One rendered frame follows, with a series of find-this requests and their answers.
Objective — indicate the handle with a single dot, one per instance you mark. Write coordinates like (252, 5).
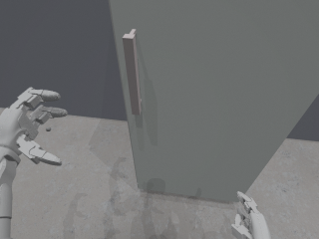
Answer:
(131, 59)

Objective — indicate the fridge door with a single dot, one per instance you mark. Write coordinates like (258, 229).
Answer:
(222, 84)

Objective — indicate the left robot hand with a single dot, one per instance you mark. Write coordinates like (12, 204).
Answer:
(14, 122)

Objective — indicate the right robot hand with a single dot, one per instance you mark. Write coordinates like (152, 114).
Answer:
(255, 223)

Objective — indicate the robot left forearm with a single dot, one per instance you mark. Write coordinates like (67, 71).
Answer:
(9, 160)

